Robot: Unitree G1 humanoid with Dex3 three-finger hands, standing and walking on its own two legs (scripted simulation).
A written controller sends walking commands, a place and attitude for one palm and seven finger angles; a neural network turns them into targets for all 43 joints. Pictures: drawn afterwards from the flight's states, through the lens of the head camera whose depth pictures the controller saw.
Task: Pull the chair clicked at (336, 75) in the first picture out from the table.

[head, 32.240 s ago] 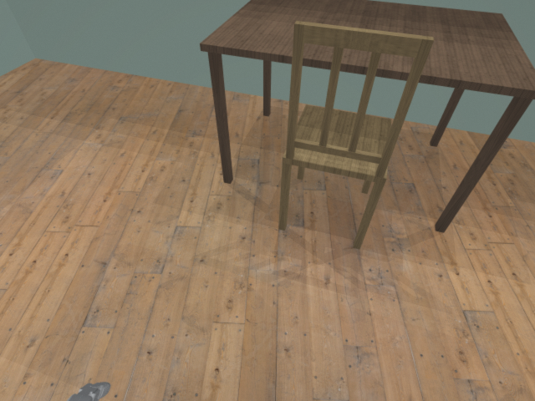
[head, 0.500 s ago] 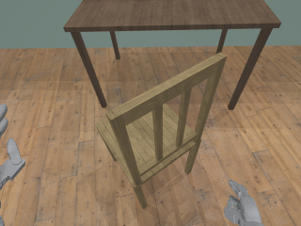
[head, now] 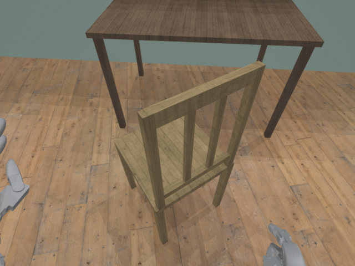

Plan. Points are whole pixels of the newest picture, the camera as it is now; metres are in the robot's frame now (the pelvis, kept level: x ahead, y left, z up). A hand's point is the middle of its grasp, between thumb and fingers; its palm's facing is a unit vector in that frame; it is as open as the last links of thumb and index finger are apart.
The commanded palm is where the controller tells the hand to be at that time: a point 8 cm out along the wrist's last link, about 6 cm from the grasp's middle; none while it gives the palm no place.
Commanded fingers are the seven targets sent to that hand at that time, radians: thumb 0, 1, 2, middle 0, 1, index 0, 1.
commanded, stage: step back with the hand held close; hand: left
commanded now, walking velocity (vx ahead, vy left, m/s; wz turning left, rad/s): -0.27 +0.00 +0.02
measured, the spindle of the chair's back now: (188, 150) +0.45 +0.00 -0.05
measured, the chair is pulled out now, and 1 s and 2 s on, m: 0.50 0.50 0.50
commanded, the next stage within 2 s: stop stepping back and stand still in 1.06 s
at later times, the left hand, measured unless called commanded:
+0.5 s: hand (15, 201) +0.18 +0.26 +0.17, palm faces +0.47 -0.76 -0.45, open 7.4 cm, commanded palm +0.10 +0.31 +0.19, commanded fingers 0.00 0.90 0.90 -0.20 -0.30 -0.20 -0.30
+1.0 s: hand (38, 225) +0.15 +0.21 +0.16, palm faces +0.21 -0.79 -0.57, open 7.4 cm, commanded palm +0.08 +0.27 +0.19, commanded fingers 0.00 0.90 0.90 -0.20 -0.30 -0.20 -0.30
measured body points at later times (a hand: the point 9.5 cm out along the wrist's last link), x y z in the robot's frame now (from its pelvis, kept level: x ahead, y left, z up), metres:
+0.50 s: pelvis -0.03 +0.00 -0.01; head +0.00 +0.01 +0.44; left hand +0.15 +0.30 +0.19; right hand +0.14 -0.24 -0.10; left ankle +0.01 +0.12 -0.73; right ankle +0.11 -0.13 -0.73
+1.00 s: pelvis -0.08 -0.02 +0.02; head -0.02 -0.02 +0.46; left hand +0.13 +0.25 +0.20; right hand +0.09 -0.27 -0.07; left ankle -0.07 +0.09 -0.70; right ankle -0.13 -0.13 -0.73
